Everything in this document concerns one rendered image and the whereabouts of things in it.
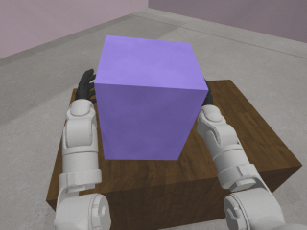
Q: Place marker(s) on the carton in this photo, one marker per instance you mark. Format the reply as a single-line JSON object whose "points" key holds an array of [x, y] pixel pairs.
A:
{"points": [[149, 93]]}

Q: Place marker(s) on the left robot upper arm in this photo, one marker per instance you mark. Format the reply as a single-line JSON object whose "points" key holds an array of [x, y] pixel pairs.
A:
{"points": [[83, 212]]}

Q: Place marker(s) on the right robot forearm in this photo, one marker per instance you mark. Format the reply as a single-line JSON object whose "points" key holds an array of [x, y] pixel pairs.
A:
{"points": [[234, 170]]}

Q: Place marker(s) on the left robot forearm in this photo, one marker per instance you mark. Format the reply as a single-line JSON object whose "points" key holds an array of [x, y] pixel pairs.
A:
{"points": [[79, 150]]}

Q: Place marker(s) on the left robot hand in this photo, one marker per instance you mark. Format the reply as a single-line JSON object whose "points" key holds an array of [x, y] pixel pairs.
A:
{"points": [[83, 91]]}

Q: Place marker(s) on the pedestal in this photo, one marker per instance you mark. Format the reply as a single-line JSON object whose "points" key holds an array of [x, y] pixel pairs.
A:
{"points": [[160, 194]]}

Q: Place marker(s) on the right robot upper arm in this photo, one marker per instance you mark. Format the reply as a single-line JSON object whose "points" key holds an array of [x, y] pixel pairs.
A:
{"points": [[255, 209]]}

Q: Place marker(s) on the right robot hand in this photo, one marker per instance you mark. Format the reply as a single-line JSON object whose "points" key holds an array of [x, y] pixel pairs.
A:
{"points": [[209, 98]]}

